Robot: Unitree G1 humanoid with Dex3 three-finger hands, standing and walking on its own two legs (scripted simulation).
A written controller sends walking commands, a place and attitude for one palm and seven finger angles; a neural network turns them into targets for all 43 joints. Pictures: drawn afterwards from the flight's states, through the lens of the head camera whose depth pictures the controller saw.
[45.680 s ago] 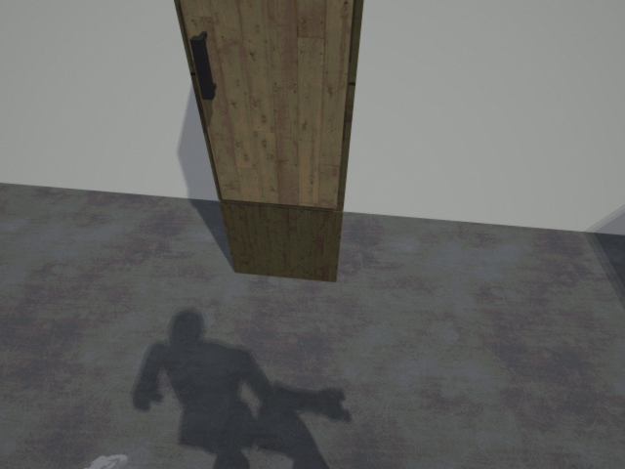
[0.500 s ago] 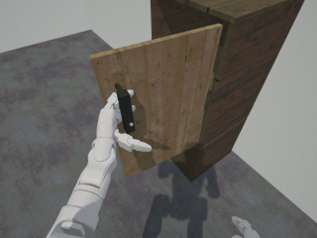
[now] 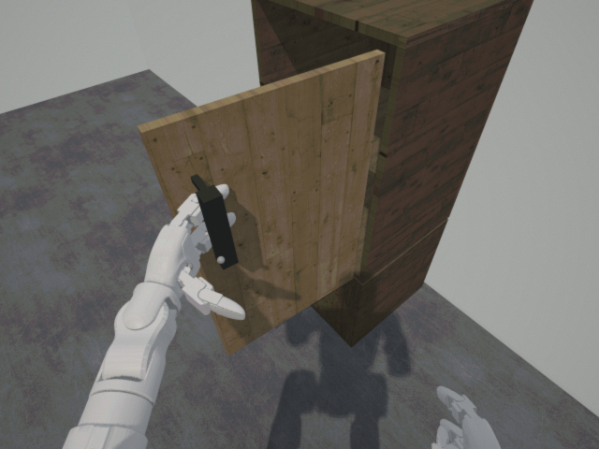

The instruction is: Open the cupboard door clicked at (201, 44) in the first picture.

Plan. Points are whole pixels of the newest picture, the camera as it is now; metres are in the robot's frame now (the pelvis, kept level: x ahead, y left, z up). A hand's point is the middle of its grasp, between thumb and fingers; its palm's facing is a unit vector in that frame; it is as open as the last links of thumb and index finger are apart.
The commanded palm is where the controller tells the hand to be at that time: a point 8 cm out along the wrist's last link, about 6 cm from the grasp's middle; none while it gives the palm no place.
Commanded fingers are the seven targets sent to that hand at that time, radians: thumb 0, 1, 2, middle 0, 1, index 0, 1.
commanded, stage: slide the hand sideways off the handle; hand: left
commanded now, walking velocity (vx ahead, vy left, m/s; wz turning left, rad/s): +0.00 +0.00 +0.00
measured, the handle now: (212, 221) +0.39 +0.15 +0.11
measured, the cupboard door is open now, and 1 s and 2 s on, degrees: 85 85 85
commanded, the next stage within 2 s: draw the hand back to the body in 0.58 s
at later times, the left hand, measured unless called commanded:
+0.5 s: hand (149, 297) +0.27 +0.20 +0.11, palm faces -0.06 -1.00 -0.04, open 16.3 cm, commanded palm +0.25 +0.26 +0.11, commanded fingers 0.00 -0.50 0.30 -0.15 -0.30 -0.15 -0.30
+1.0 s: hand (116, 304) +0.25 +0.23 +0.12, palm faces -0.04 -1.00 -0.05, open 16.3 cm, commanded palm +0.22 +0.28 +0.13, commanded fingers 0.00 -0.50 0.30 -0.15 -0.30 -0.15 -0.30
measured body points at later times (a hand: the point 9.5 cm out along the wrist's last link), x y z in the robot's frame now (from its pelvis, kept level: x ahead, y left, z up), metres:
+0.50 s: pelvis +0.01 -0.02 +0.00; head +0.01 -0.04 +0.45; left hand +0.27 +0.25 +0.11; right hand +0.21 -0.24 -0.08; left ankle +0.02 +0.13 -0.73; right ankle +0.00 -0.12 -0.73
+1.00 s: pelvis +0.00 +0.01 +0.00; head -0.01 -0.01 +0.45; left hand +0.25 +0.28 +0.12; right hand +0.18 -0.21 -0.07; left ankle +0.02 +0.13 -0.73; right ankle +0.00 -0.12 -0.73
